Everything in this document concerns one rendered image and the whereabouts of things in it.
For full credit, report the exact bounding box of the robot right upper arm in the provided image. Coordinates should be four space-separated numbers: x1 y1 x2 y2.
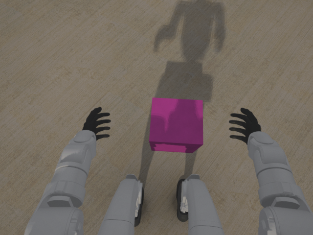
258 206 313 235

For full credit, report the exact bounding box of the robot left forearm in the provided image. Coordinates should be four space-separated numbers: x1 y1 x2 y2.
24 130 96 235

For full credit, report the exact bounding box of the robot right hand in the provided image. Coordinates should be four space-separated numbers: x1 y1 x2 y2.
229 108 261 144

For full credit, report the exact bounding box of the robot left upper arm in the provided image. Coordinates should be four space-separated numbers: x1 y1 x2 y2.
26 207 84 235

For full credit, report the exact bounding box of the robot right forearm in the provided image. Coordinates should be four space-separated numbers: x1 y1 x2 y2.
247 131 313 215

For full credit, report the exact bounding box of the robot left thigh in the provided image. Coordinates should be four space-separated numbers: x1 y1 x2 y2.
97 179 143 235

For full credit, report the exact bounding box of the right robot shin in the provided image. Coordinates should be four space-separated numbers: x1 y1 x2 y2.
180 174 200 212

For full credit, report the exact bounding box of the carton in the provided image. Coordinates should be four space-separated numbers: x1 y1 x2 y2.
149 97 203 153

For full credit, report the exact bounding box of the robot left hand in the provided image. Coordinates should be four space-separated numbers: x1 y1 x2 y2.
82 107 111 140

